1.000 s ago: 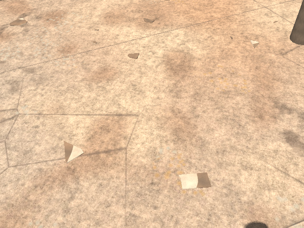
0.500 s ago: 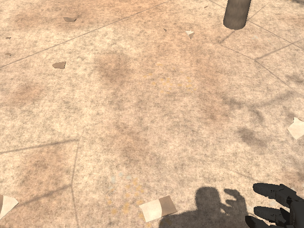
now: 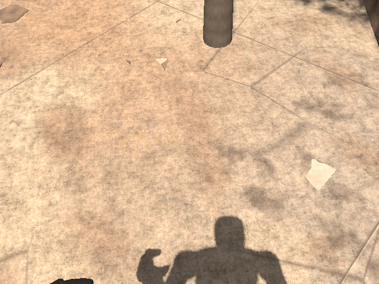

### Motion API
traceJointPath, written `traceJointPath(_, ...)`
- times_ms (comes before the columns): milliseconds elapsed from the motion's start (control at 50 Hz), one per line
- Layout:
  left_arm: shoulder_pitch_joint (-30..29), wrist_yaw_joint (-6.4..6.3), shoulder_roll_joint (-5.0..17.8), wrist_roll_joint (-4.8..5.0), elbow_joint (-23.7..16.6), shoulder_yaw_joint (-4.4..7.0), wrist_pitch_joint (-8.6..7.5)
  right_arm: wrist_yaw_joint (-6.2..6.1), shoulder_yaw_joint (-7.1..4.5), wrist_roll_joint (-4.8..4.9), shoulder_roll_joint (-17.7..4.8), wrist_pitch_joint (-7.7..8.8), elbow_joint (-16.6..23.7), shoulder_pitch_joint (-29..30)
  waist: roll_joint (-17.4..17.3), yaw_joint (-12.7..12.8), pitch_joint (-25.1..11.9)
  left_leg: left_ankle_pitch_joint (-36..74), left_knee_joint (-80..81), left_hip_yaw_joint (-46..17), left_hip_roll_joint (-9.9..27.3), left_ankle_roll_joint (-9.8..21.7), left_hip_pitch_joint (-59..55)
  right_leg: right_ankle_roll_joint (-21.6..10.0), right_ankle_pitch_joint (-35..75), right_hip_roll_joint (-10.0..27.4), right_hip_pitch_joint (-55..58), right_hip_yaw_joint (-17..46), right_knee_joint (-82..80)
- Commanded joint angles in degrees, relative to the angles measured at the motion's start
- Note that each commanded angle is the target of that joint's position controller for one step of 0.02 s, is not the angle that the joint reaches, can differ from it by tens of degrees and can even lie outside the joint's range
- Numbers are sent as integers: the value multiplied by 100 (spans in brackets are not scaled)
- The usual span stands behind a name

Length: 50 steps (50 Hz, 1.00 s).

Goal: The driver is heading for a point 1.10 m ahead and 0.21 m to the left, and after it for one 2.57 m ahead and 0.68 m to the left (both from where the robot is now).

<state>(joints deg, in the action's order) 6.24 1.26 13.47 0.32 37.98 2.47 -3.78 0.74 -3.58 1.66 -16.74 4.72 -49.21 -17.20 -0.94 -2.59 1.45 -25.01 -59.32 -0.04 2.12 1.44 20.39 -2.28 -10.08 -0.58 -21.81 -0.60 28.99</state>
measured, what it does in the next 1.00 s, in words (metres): walks ahead: left foot, then right foot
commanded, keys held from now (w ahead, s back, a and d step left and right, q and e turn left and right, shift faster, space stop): w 1.00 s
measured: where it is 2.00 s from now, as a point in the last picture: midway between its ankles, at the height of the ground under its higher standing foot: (160, 141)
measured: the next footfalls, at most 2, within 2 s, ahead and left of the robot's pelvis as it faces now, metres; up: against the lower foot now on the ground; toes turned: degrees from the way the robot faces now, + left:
left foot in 0.42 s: +0.39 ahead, +0.14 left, +0.00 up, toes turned +2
right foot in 0.98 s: +0.69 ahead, -0.08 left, +0.00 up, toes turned -1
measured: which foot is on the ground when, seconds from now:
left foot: up 0.00-0.40, down 0.42-0.98, up 1.00-1.00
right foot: down 0.00-0.44, up 0.46-0.96, down 0.98-1.00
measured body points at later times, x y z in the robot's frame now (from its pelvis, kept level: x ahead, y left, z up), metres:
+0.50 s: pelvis +0.26 +0.05 -0.01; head +0.30 +0.06 +0.44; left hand +0.28 +0.33 -0.14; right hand +0.46 -0.20 -0.10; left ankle +0.35 +0.14 -0.74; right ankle +0.10 -0.09 -0.66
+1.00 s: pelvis +0.53 +0.02 -0.01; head +0.57 +0.02 +0.44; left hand +0.77 +0.25 -0.09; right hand +0.52 -0.26 -0.15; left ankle +0.35 +0.14 -0.72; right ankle +0.65 -0.08 -0.74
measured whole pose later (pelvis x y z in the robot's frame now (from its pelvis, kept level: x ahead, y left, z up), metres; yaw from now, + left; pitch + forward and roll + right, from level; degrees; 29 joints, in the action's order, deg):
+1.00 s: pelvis +0.53 +0.02 -0.01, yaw +1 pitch +2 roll +0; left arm 0.9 2.1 14.1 0.3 40.4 2.0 -5.3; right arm -0.1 -2.7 0.6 -17.4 2.3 -53.8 -21.3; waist -0.3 -4.4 1.9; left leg -25.6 -33.1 0.6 -0.3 1.5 1.8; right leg -3.6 -4.4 0.1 -27.3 -2.2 29.6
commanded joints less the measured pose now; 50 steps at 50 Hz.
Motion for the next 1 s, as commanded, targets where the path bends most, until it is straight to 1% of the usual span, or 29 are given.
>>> traceJointPath(20,810,-9,735,-16,-64,229,-40,-12,-120,-85,-594,149,593,539,581,510,-551,665,-528,-292,524,36,2395,-1175,461,1534,2388,2049,-1497)
traceJointPath(40,693,-5,654,-47,-55,204,-62,5,-116,-88,-512,99,576,488,600,355,-454,874,-408,-317,586,-3,2118,-1143,672,1424,2026,1853,-1679)
traceJointPath(100,701,-25,762,-13,79,243,-162,-4,-77,-116,-342,-25,596,570,512,202,-276,1427,73,-260,573,-181,2056,-1198,1313,1321,1629,1360,-1992)
traceJointPath(140,831,-64,840,2,210,265,-176,-7,-39,-153,-265,-48,699,941,436,266,-133,2003,770,-246,544,-252,2086,-1137,1449,1233,1545,1053,-2076)
traceJointPath(200,1096,-106,951,22,403,287,-168,47,28,-128,-155,-27,824,1501,501,445,13,2847,1832,-153,388,-229,1767,-974,1316,1082,1447,695,-2130)
traceJointPath(280,1515,-120,1078,79,685,320,-139,150,61,-76,-223,4,1010,2134,461,663,209,3011,2567,-118,235,-116,1637,-911,999,1274,1840,695,-2008)
traceJointPath(320,1607,-138,1112,96,800,334,-96,212,58,-72,-293,31,1105,2290,478,649,261,2685,2785,-150,206,32,1691,-846,1148,1450,2209,760,-1815)
traceJointPath(360,1605,-166,1186,98,869,361,-34,247,40,-87,-389,60,1096,2172,525,540,173,2239,2958,-55,109,184,1386,-744,1664,1525,2475,773,-1523)
traceJointPath(380,1533,-179,1248,90,873,375,-3,242,0,-103,-477,73,1033,1906,595,373,1,2076,3037,89,-35,276,907,-668,2446,1473,2511,711,-1197)
traceJointPath(400,1462,-195,1243,78,875,361,34,210,-93,-122,-636,69,850,1291,578,38,-373,2089,3159,278,-231,412,26,-546,3371,1253,2432,519,-483)
traceJointPath(420,1467,-219,1082,21,818,289,54,154,-221,-144,-938,63,581,316,400,-348,-1054,2407,2936,30,24,633,-1489,-359,3205,958,1778,282,735)
traceJointPath(440,1976,-204,593,-37,644,130,-14,100,-339,-257,-1503,45,484,-453,-744,-328,-2015,2218,2934,-2131,1477,1374,-3834,59,988,237,-326,-18,2980)
traceJointPath(460,2165,-177,458,19,748,64,-128,129,-279,-131,-1271,5,399,-630,-1615,-330,-2601,1245,3933,-4189,2070,1924,-4490,229,-2276,-341,-1519,546,4241)
traceJointPath(480,1722,-143,1023,152,681,215,-206,120,-173,-65,-951,-3,442,-291,-1007,-385,-1778,550,4142,-3725,1902,1657,-3923,178,-2136,20,-2163,842,4733)
traceJointPath(500,1231,-136,1074,215,537,219,-240,96,-120,-85,-771,-9,519,80,-631,-284,-1114,593,4236,-2917,1684,1423,-3106,97,-1640,328,-2274,645,4597)
traceJointPath(520,957,-167,1002,142,470,214,-230,102,-75,-140,-639,6,540,415,-248,-99,-608,1025,4417,-2358,1453,1298,-2221,93,-1179,575,-2089,491,4210)
traceJointPath(540,870,-208,954,38,480,249,-166,124,-10,-204,-433,43,561,617,-187,69,-354,1496,4601,-1928,1176,1129,-1645,57,-844,750,-1759,508,3845)
traceJointPath(560,1093,-204,823,35,493,234,-108,124,-15,-246,-470,69,552,685,-495,248,-388,1752,4753,-1776,1170,1196,-1332,90,-649,814,-1434,536,3714)
traceJointPath(600,1192,-211,689,15,531,214,-23,121,-26,-192,-478,137,475,636,-441,331,-325,2232,4992,-1421,1083,1289,-1053,187,-478,863,-1282,488,3416)
traceJointPath(620,1046,-223,660,11,486,210,-2,97,-47,-193,-561,150,427,593,-342,342,-254,2378,5084,-1271,1056,1297,-1015,232,-291,884,-1395,461,3209)
traceJointPath(680,459,-211,589,-37,307,176,-18,13,-80,-164,-709,118,291,351,-170,207,-101,2997,5155,-852,949,1196,-1195,330,632,887,-1727,405,2226)
traceJointPath(760,-297,-114,435,8,126,91,-79,-37,-79,-94,-812,69,114,-19,-186,-78,58,2845,5205,-457,771,995,-1336,308,1595,676,-1445,203,906)
traceJointPath(860,-1086,60,485,67,-192,55,-147,-51,-93,-67,-894,-80,-157,-510,-196,-319,290,2997,4848,-599,1133,1008,-2245,171,1224,492,-1685,135,162)
traceJointPath(900,-1090,123,561,66,-247,68,-177,-82,-122,-52,-961,-142,-211,-528,-284,-217,237,3493,4556,-653,1271,937,-2564,26,782,405,-1541,103,-23)
traceJointPath(920,-895,134,648,60,-209,101,-185,-98,-138,-47,-1013,-164,-211,-465,-357,-74,108,4083,4314,-626,1269,879,-2625,-64,578,301,-1182,28,-104)
traceJointPath(940,-468,125,780,40,-95,169,-193,-111,-150,-37,-1064,-185,-193,-345,-424,201,-169,5018,3833,-509,1168,797,-2584,-187,524,121,-475,-134,-231)
traceJointPath(960,378,86,1025,20,172,300,-193,-120,-114,-47,-986,-206,-159,-257,-335,616,-711,5525,2900,-285,889,651,-2279,-380,758,26,786,-217,-359)
traceJointPath(980,1474,18,1410,-45,402,422,-178,-130,-13,-155,-781,-178,0,-194,60,1035,-1562,4344,1324,-90,604,455,-1105,-766,1114,887,2649,695,-33)
traceJointPath(1000,1828,5,1850,-47,515,522,-140,-69,195,-176,-97,-47,91,-869,1494,737,-2303,627,-750,66,-452,48,1307,-1704,167,2233,4697,3296,-393)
